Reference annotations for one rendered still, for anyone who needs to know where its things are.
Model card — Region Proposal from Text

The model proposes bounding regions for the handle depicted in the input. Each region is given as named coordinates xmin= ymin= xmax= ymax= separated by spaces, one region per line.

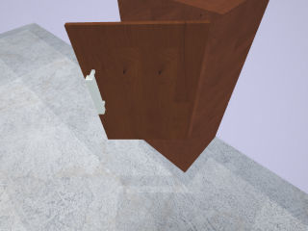
xmin=85 ymin=69 xmax=106 ymax=115

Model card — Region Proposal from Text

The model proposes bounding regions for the cupboard door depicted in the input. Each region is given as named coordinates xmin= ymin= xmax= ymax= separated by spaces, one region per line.
xmin=64 ymin=20 xmax=211 ymax=140

